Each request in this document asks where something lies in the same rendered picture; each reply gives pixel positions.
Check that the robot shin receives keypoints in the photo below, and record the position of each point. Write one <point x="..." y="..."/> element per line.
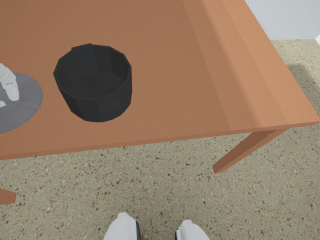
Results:
<point x="186" y="222"/>
<point x="123" y="214"/>

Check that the robot left shin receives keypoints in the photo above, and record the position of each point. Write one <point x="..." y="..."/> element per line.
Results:
<point x="123" y="214"/>

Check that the robot left hand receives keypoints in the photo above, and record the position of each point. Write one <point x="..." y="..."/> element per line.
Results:
<point x="7" y="77"/>

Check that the robot right shin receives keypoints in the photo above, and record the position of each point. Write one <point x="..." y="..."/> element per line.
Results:
<point x="186" y="222"/>

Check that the knob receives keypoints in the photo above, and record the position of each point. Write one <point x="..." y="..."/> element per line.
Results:
<point x="3" y="95"/>

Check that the table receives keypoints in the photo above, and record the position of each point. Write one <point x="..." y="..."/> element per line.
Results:
<point x="200" y="68"/>

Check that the pot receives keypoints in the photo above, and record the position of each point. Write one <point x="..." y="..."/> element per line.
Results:
<point x="95" y="81"/>

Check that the lid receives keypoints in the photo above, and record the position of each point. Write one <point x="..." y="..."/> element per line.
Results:
<point x="15" y="113"/>

